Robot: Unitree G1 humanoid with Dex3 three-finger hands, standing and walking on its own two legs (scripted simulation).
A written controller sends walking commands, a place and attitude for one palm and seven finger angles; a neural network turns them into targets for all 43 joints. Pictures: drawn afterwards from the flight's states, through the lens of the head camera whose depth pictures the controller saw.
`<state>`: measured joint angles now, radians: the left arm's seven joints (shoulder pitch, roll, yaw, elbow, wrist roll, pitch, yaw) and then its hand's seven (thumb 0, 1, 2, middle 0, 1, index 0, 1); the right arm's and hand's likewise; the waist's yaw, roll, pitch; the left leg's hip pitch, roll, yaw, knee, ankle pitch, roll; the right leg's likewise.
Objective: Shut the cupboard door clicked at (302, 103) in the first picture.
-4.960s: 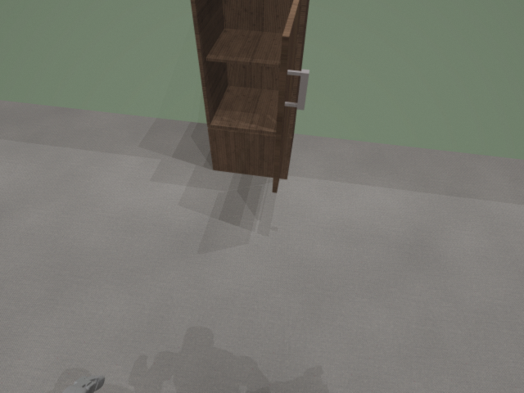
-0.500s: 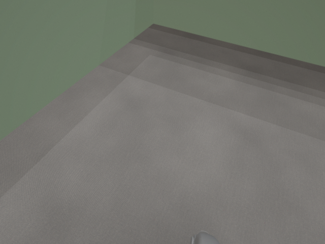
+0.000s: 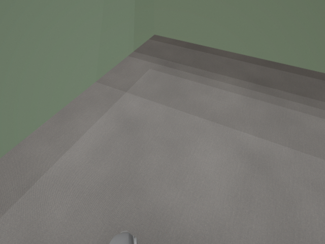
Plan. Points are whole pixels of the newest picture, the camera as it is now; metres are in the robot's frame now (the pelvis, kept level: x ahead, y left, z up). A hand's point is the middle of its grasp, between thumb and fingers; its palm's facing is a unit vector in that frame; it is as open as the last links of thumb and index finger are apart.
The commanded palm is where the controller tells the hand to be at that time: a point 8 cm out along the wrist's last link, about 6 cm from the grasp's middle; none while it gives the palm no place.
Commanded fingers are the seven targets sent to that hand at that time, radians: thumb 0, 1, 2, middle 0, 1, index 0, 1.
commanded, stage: walk around to get in front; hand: left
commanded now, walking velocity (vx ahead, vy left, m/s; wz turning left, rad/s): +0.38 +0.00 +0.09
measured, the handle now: out of the picture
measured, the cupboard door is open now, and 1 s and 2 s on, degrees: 89 89 89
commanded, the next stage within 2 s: walk to a spot facing it in 0.62 s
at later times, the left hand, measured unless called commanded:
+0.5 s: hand (96, 208) +0.26 +0.23 -0.17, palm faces +0.03 -0.98 -0.17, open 7.4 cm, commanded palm none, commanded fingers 0.00 0.90 0.90 -0.20 -0.30 -0.20 -0.30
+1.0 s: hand (125, 156) +0.46 +0.17 -0.17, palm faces +0.06 -0.97 -0.21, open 7.1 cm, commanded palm none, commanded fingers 0.00 0.90 0.90 -0.20 -0.30 -0.20 -0.30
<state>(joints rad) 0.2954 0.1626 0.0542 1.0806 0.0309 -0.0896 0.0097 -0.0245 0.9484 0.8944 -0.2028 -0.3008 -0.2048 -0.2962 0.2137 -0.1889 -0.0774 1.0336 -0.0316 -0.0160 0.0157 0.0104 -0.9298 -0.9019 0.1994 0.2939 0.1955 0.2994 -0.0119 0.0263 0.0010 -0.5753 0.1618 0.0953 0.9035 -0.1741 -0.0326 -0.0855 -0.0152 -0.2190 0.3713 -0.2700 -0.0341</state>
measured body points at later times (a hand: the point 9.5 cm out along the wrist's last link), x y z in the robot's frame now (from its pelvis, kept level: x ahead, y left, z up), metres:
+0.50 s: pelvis +0.22 +0.05 +0.00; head +0.23 +0.05 +0.45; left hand +0.26 +0.28 -0.15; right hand +0.19 -0.18 -0.15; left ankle +0.19 +0.14 -0.74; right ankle +0.29 -0.11 -0.68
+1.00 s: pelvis +0.40 -0.02 +0.00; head +0.42 -0.02 +0.45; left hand +0.45 +0.22 -0.15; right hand +0.45 -0.26 -0.16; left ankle +0.48 +0.11 -0.70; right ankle +0.39 -0.11 -0.74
